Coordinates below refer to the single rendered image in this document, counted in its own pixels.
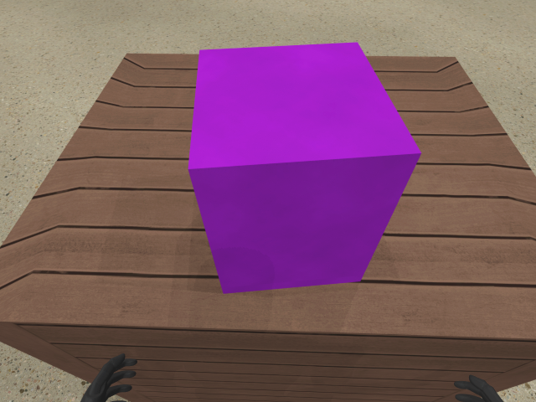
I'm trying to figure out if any left robot hand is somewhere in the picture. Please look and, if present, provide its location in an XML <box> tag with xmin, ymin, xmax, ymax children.
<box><xmin>80</xmin><ymin>353</ymin><xmax>137</xmax><ymax>402</ymax></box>

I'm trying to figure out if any right robot hand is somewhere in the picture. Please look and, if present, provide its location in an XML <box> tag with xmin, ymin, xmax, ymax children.
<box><xmin>454</xmin><ymin>375</ymin><xmax>503</xmax><ymax>402</ymax></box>

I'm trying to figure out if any carton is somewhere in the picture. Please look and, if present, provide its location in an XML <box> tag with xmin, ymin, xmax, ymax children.
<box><xmin>188</xmin><ymin>42</ymin><xmax>421</xmax><ymax>294</ymax></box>

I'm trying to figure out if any pedestal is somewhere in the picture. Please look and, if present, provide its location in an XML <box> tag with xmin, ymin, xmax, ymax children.
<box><xmin>0</xmin><ymin>54</ymin><xmax>536</xmax><ymax>402</ymax></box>

